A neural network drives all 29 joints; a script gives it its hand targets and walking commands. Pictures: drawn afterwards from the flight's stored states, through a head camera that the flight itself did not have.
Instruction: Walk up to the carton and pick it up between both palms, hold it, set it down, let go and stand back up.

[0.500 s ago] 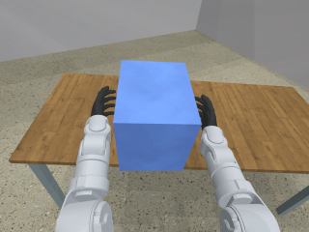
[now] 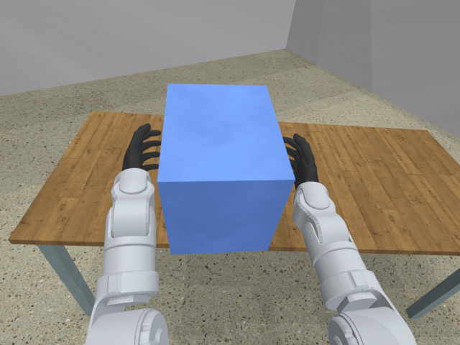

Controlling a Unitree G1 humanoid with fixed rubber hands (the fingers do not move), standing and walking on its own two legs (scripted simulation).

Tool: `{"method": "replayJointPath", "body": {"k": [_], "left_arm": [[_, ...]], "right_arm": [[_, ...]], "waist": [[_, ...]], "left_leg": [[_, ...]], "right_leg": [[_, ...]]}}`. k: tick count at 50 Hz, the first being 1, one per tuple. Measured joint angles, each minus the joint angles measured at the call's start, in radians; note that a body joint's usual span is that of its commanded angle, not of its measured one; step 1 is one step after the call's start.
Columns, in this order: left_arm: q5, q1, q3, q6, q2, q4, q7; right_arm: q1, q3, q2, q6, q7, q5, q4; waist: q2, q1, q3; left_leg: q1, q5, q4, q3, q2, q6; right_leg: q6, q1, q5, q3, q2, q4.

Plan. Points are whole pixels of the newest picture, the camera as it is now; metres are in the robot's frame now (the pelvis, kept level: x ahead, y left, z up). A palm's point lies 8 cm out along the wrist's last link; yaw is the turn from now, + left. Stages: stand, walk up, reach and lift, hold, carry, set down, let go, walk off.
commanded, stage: reach and lift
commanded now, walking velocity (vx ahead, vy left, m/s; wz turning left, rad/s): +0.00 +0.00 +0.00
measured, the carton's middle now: (219, 169) +0.44 +0.00 +0.09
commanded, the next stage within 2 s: hold in 0.82 s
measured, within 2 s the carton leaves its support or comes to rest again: neither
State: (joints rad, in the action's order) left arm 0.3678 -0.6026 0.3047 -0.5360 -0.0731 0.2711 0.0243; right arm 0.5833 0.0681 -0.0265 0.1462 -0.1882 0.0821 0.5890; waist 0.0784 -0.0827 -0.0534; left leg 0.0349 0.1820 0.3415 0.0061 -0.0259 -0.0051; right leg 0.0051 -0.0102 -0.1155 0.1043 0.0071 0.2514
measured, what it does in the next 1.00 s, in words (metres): stands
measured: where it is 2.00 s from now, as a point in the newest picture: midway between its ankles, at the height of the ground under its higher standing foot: outside the picture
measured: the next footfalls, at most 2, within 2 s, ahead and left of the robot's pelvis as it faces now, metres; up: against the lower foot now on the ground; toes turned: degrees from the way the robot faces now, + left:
none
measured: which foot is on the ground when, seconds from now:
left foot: down 0.00-1.00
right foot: down 0.00-1.00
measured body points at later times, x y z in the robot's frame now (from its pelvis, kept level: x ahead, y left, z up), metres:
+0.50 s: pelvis +0.00 +0.00 +0.00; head -0.02 +0.04 +0.45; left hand +0.39 +0.15 +0.16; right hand +0.37 -0.15 +0.15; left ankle +0.01 +0.12 -0.75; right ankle +0.02 -0.11 -0.75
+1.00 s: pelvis +0.00 +0.00 +0.00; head -0.03 +0.04 +0.45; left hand +0.38 +0.15 +0.18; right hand +0.37 -0.14 +0.16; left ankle +0.01 +0.12 -0.75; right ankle +0.02 -0.11 -0.75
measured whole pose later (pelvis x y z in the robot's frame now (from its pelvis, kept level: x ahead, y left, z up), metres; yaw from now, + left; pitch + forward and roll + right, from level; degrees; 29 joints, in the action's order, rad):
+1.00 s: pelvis +0.00 +0.00 +0.00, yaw +0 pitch -10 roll -1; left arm 0.41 -0.60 0.30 -0.67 -0.08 0.10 -0.01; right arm 0.57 0.01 -0.01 0.19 -0.22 0.14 0.50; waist 0.08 -0.09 -0.10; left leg -0.04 0.19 0.34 0.01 -0.03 0.00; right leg 0.00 0.07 -0.12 0.10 0.00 0.23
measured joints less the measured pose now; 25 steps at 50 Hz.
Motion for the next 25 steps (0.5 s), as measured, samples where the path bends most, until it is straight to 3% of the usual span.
{"method": "replayJointPath", "body": {"k": [25], "left_arm": [[0.027, 0.013, -0.009, -0.060, -0.004, -0.094, -0.024]], "right_arm": [[-0.018, -0.030, 0.000, 0.006, -0.017, 0.022, -0.055]], "waist": [[0.004, -0.010, -0.030]], "left_leg": [[-0.039, 0.008, -0.005, -0.003, 0.001, 0.001]], "right_leg": [[-0.002, 0.041, -0.006, -0.001, -0.001, -0.009]]}}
